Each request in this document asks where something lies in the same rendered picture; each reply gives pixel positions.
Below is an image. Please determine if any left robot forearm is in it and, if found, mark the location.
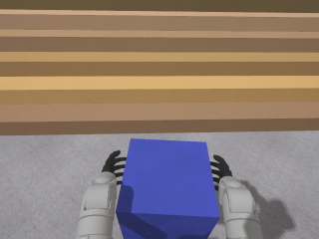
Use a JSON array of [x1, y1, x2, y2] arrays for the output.
[[74, 171, 117, 239]]

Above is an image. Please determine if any robot left hand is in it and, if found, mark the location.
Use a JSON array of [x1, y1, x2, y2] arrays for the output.
[[102, 150, 127, 185]]

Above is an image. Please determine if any robot right hand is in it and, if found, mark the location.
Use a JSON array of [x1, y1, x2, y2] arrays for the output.
[[210, 154, 232, 191]]

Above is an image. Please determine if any carton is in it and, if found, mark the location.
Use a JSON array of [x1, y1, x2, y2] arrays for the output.
[[116, 138, 220, 239]]

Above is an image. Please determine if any right robot forearm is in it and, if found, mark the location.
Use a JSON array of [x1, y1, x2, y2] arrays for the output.
[[218, 176, 264, 239]]

